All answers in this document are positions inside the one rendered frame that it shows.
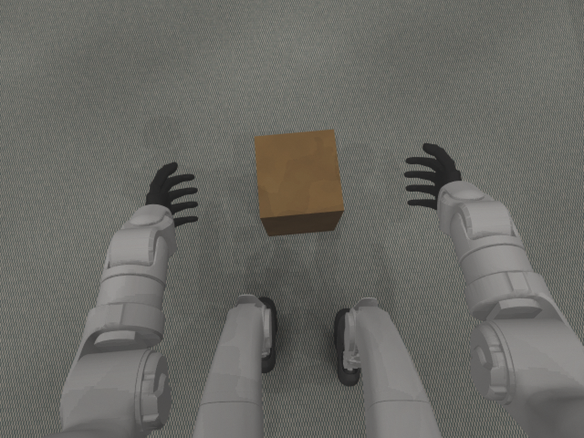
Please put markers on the robot left forearm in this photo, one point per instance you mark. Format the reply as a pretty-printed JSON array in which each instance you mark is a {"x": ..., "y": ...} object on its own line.
[{"x": 128, "y": 314}]

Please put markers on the robot right forearm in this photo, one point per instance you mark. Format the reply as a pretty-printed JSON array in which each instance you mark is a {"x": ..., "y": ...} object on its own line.
[{"x": 500, "y": 282}]

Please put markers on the robot left hand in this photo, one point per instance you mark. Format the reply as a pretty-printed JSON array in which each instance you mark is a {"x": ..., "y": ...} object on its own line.
[{"x": 159, "y": 192}]

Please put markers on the robot right upper arm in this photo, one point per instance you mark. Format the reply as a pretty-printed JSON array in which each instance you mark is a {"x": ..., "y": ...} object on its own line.
[{"x": 534, "y": 368}]

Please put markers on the robot left thigh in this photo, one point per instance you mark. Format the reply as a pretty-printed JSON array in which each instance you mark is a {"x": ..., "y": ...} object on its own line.
[{"x": 232, "y": 405}]

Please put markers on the carton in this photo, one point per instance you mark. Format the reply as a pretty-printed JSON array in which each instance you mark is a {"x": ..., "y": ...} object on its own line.
[{"x": 299, "y": 189}]

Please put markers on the robot left upper arm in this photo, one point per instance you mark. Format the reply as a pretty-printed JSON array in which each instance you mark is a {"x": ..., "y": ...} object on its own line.
[{"x": 120, "y": 394}]

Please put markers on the robot right shin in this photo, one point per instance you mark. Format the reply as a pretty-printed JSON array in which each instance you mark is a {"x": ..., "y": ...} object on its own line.
[{"x": 350, "y": 361}]

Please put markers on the robot right hand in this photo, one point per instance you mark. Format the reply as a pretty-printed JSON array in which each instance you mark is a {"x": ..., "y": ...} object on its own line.
[{"x": 445, "y": 172}]

